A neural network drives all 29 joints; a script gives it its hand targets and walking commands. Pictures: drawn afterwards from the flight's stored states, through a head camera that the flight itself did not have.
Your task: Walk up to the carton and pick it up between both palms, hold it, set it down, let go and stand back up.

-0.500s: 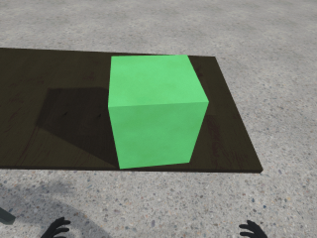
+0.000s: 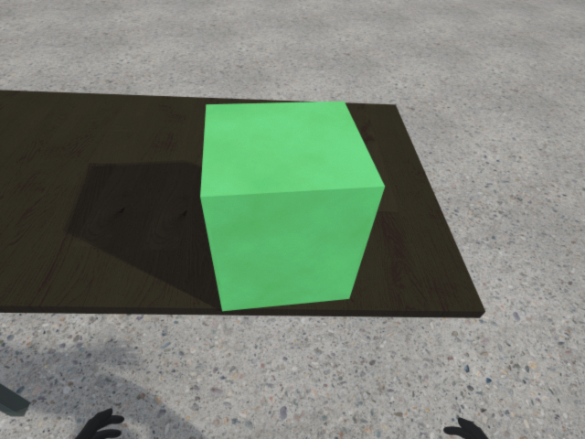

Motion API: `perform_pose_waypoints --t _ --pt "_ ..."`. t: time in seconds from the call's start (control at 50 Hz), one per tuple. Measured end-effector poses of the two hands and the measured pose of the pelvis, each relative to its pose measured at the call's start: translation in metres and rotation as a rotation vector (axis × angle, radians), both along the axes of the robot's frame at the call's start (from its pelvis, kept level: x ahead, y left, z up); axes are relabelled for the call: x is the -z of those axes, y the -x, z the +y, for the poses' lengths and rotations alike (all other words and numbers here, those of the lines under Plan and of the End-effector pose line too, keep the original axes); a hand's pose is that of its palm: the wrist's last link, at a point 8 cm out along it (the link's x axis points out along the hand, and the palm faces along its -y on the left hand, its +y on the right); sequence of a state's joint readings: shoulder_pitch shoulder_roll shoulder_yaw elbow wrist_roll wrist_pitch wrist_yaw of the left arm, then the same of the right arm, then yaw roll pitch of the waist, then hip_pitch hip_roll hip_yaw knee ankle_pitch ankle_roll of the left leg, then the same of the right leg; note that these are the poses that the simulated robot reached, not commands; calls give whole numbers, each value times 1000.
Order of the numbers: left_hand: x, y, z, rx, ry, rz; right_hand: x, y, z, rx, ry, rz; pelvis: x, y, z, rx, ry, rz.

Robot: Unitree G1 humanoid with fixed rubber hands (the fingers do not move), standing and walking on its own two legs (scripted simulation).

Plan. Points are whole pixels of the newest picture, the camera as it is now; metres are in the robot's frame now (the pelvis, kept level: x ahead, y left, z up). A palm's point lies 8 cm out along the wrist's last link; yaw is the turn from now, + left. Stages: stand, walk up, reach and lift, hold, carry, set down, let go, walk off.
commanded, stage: stand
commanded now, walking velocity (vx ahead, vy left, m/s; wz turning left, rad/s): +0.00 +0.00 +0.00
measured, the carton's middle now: (282, 207) +0.43 +0.03 +0.09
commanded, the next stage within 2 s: none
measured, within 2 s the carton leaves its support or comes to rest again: neither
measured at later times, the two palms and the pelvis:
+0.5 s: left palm out of the picture +0.09 +0.29 -0.08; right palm out of the picture +0.08 -0.26 -0.10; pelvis -0.01 +0.00 +0.00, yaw +0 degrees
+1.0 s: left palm out of the picture +0.08 +0.30 -0.08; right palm out of the picture +0.05 -0.26 -0.10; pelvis -0.02 +0.00 +0.00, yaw +0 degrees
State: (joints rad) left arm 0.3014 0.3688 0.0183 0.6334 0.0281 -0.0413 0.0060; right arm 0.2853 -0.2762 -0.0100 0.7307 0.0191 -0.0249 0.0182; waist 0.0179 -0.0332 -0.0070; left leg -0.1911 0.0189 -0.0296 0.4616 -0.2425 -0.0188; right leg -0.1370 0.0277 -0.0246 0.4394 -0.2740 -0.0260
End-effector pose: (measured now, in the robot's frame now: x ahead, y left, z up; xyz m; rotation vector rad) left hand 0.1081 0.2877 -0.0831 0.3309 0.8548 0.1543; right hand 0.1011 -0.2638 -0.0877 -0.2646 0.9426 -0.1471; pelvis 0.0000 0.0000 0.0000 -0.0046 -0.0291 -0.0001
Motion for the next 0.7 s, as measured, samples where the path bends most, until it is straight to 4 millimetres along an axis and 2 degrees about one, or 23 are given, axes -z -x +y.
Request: perform_pose_waypoints --t 0.7 --pt "-2 21 8 -6 -16 7 11 33 3 27 -18 41 0 18 4 1 5 -25"
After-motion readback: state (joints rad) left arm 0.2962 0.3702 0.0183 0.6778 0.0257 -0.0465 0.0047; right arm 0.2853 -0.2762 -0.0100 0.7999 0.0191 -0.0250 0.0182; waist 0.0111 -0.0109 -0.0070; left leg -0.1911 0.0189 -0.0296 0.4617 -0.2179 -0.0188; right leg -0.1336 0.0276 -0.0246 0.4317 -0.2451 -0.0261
